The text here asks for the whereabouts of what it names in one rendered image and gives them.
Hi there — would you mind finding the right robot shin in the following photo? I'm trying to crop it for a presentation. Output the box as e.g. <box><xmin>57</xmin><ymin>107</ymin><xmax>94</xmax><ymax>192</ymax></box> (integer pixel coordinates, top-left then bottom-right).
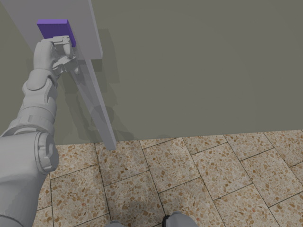
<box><xmin>170</xmin><ymin>211</ymin><xmax>182</xmax><ymax>217</ymax></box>

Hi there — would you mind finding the robot left forearm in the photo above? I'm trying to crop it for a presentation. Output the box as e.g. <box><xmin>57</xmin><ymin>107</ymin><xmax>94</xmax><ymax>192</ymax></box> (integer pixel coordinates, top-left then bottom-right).
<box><xmin>0</xmin><ymin>69</ymin><xmax>58</xmax><ymax>138</ymax></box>

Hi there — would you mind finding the left robot upper arm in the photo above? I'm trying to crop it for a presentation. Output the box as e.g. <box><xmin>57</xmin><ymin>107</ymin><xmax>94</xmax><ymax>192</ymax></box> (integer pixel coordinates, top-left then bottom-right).
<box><xmin>0</xmin><ymin>131</ymin><xmax>59</xmax><ymax>227</ymax></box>

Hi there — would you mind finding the button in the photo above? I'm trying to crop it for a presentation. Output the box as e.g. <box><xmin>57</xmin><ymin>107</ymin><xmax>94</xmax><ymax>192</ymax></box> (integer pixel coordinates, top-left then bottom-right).
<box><xmin>37</xmin><ymin>19</ymin><xmax>76</xmax><ymax>47</ymax></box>

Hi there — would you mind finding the left robot hand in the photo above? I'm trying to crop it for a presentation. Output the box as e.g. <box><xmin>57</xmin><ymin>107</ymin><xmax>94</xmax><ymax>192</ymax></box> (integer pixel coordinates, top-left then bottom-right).
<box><xmin>33</xmin><ymin>35</ymin><xmax>80</xmax><ymax>80</ymax></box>

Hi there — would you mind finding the right robot thigh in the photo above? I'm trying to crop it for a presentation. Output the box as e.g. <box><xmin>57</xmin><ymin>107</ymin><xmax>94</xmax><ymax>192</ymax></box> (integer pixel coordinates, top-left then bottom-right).
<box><xmin>166</xmin><ymin>214</ymin><xmax>199</xmax><ymax>227</ymax></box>

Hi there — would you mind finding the panel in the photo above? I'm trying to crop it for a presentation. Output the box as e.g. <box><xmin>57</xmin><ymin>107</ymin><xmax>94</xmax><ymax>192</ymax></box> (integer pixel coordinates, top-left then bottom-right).
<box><xmin>0</xmin><ymin>0</ymin><xmax>116</xmax><ymax>150</ymax></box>

